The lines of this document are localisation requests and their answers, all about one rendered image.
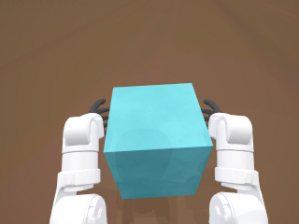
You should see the robot right hand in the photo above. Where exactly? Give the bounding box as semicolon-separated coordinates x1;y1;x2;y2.
201;99;222;128

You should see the robot right forearm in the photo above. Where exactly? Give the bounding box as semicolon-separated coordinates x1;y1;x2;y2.
207;113;268;224

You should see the left robot upper arm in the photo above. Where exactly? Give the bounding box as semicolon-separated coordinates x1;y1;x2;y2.
50;193;107;224

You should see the right robot upper arm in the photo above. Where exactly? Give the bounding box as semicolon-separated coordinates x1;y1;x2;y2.
208;191;268;224

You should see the robot left forearm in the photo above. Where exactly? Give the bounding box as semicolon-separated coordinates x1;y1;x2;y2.
50;113;105;220

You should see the robot left hand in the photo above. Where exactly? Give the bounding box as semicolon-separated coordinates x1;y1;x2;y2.
88;98;110;135

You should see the carton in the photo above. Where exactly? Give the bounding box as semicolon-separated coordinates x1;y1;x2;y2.
103;83;213;200

